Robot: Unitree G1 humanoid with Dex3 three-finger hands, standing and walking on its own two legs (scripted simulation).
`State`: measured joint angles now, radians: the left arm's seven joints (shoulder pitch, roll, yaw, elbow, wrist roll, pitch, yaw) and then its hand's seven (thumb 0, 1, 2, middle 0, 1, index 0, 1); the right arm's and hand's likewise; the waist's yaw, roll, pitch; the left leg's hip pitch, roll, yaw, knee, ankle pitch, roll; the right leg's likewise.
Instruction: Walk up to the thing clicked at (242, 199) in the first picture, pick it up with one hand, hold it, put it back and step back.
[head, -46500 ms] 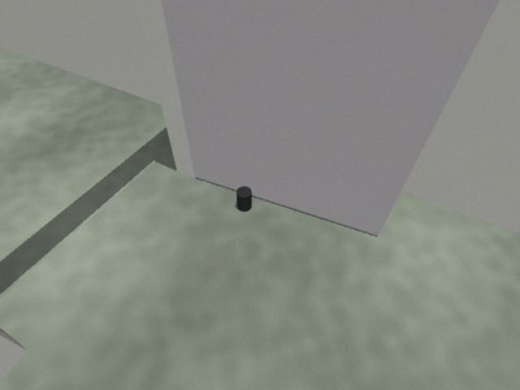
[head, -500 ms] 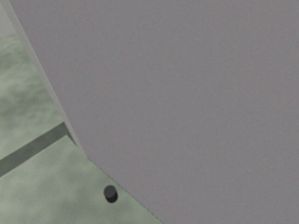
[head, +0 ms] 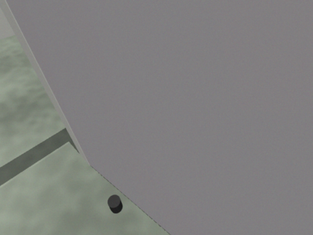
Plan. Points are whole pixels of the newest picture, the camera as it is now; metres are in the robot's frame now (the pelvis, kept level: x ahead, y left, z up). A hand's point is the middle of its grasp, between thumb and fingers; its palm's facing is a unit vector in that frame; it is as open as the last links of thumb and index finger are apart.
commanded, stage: stand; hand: left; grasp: from above
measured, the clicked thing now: (115, 204) +0.43 +0.25 -0.73
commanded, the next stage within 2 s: step back in 0.26 s
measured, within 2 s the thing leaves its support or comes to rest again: neither
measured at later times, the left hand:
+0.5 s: hand out of the picture +0.08 +0.29 -0.17, palm faces -0.02 -0.93 -0.38, open 7.4 cm
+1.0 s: hand out of the picture -0.02 +0.30 -0.18, palm faces -0.10 -0.91 -0.40, open 7.4 cm
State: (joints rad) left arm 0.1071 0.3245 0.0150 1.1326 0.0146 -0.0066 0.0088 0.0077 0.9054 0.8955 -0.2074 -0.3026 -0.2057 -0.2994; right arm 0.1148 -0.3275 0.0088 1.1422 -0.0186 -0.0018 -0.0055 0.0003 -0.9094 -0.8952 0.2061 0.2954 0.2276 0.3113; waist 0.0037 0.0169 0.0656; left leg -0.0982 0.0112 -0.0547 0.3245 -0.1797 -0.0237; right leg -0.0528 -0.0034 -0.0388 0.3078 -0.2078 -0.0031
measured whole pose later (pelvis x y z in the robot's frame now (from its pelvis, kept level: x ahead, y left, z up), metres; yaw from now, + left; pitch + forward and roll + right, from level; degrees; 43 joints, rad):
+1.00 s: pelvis -0.14 +0.04 -0.03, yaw -4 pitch -3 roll -2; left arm 0.15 0.36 0.07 0.89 0.03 0.04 0.00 0.01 0.91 0.90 -0.21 -0.30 -0.21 -0.30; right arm 0.11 -0.38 -0.04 0.86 -0.01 0.05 -0.01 0.00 -0.91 -0.89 0.21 0.30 0.21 0.30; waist -0.02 0.05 0.19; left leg -0.44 0.03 -0.02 0.77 -0.34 0.02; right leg -0.24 0.05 0.01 0.68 -0.38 -0.02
